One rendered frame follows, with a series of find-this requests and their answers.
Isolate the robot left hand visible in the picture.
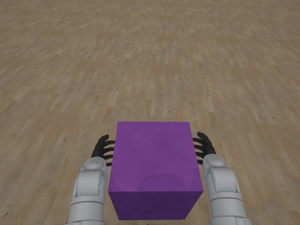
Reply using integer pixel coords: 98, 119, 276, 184
91, 134, 115, 167

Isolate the carton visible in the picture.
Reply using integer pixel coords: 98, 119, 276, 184
108, 121, 203, 220

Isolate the robot right forearm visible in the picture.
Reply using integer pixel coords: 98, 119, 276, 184
202, 154, 252, 225

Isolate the robot left forearm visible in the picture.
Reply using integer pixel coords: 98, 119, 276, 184
65, 157, 108, 225

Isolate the robot right hand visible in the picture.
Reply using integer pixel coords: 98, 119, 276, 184
192, 131, 216, 165

